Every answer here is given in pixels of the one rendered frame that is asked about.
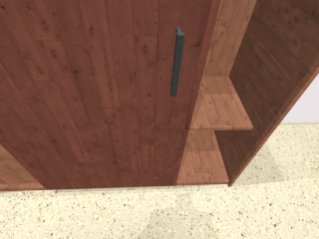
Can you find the handle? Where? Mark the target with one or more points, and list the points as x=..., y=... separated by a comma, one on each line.
x=178, y=48

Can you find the wardrobe door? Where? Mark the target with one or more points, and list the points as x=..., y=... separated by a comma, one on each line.
x=12, y=171
x=85, y=88

